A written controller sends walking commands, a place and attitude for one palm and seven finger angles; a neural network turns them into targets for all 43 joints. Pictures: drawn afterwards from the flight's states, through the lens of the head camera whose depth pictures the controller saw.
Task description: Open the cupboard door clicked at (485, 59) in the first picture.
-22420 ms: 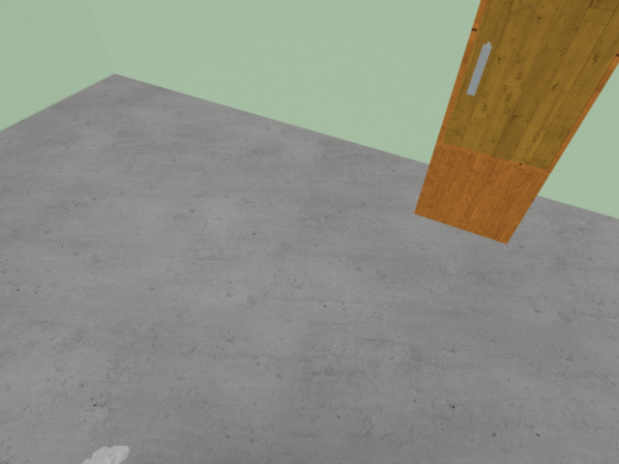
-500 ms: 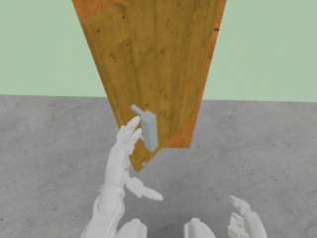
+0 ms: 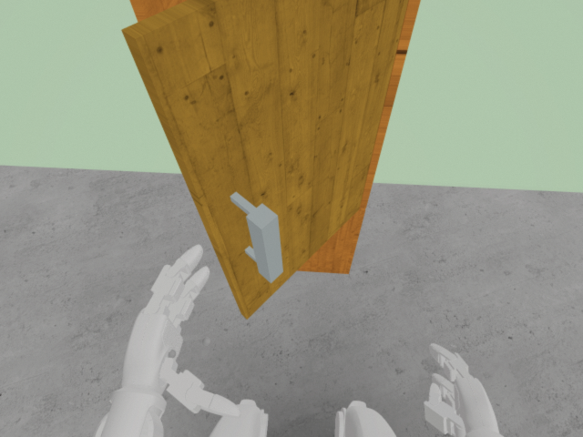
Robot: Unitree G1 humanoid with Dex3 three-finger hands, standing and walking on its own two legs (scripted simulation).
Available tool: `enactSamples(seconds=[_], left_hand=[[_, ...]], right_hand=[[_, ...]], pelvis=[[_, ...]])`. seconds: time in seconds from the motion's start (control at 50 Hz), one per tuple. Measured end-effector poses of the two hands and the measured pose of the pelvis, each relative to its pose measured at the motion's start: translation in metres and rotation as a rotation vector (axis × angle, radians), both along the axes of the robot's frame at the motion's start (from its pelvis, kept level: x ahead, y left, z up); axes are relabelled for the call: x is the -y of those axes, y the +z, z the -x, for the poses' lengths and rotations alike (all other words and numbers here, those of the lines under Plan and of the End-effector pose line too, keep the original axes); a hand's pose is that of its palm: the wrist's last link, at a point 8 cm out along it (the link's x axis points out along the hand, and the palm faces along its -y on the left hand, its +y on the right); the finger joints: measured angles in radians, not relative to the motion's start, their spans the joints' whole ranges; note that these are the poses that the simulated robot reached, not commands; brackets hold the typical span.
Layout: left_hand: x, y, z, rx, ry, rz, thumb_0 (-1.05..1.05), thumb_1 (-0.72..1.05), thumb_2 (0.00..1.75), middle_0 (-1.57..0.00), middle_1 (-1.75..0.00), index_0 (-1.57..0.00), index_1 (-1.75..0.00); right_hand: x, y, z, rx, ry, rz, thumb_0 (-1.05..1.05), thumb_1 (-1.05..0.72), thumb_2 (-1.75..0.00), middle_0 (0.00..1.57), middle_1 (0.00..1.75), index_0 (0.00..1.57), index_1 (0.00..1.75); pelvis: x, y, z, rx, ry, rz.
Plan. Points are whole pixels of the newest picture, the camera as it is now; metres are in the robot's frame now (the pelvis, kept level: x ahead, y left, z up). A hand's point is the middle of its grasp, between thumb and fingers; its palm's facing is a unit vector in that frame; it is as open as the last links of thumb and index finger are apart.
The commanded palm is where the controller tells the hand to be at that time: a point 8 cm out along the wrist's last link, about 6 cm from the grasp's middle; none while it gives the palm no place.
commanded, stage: draw the hand back to the body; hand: left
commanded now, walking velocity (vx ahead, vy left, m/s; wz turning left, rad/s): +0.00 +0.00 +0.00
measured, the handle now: (256, 238) +0.37 +0.07 +0.05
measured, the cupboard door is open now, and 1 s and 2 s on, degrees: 51 51 51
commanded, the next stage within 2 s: step back with the hand held close in 1.66 s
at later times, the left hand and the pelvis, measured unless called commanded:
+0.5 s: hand (143, 344) +0.21 +0.16 +0.11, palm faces -0.06 -1.00 -0.06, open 16.3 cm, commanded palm +0.18 +0.23 +0.12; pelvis +0.00 +0.02 +0.03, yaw +0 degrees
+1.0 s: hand (8, 298) +0.22 +0.25 +0.19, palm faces +0.27 -0.88 -0.40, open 12.5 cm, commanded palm +0.18 +0.30 +0.21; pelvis +0.03 +0.04 +0.08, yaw -1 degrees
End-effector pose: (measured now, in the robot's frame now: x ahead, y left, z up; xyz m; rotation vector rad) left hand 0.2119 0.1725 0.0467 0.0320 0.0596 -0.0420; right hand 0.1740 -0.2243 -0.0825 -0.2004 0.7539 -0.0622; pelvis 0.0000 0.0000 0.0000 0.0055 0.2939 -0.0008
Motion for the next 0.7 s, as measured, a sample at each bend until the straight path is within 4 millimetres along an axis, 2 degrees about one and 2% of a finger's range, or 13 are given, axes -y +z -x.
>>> enactSamples(seconds=[0.14, 0.22, 0.36, 0.52, 0.6, 0.7], left_hand=[[0.002, 0.005, 0.006, 0.043, -0.062, 0.020, -0.01, -0.50, 0.30, -0.15, -0.30, -0.16, -0.31], [-0.002, 0.019, 0.008, 0.053, -0.076, -0.005, -0.02, -0.50, 0.30, -0.15, -0.30, -0.16, -0.31], [-0.027, 0.056, 0.017, 0.059, -0.001, -0.039, -0.02, -0.50, 0.30, -0.15, -0.30, -0.16, -0.31], [-0.046, 0.070, 0.021, 0.037, -0.023, -0.031, -0.01, -0.50, 0.30, -0.15, -0.30, -0.15, -0.30], [-0.058, 0.084, 0.022, 0.059, -0.018, -0.042, -0.01, -0.47, 0.31, -0.15, -0.30, -0.16, -0.30], [-0.075, 0.107, 0.025, 0.017, 0.097, -0.224, -0.01, -0.37, 0.35, -0.16, -0.30, -0.16, -0.30]], right_hand=[[0.001, -0.003, 0.004, 0.028, -0.004, 0.020, 0.02, -0.91, -0.90, 0.20, 0.30, 0.20, 0.30], [-0.004, 0.002, 0.008, 0.041, -0.025, 0.006, 0.02, -0.91, -0.90, 0.20, 0.30, 0.20, 0.30], [-0.017, 0.025, 0.014, 0.070, -0.040, -0.024, 0.02, -0.91, -0.90, 0.20, 0.30, 0.20, 0.30], [-0.020, 0.050, 0.010, 0.120, -0.023, 0.013, 0.02, -0.91, -0.90, 0.20, 0.30, 0.20, 0.30], [-0.021, 0.061, 0.004, 0.150, -0.031, 0.021, 0.02, -0.91, -0.90, 0.20, 0.30, 0.20, 0.30], [-0.027, 0.072, -0.002, 0.147, -0.050, 0.028, 0.02, -0.91, -0.90, 0.20, 0.30, 0.20, 0.30]], pelvis=[[-0.005, -0.007, 0.005, -0.005, 0.003, 0.010], [-0.008, -0.004, 0.006, 0.016, -0.004, 0.011], [-0.013, 0.015, 0.003, 0.069, -0.005, 0.016], [-0.020, 0.029, -0.001, 0.111, 0.001, 0.029], [-0.023, 0.034, -0.006, 0.132, 0.000, 0.034], [-0.028, 0.048, -0.013, 0.169, -0.007, 0.030]])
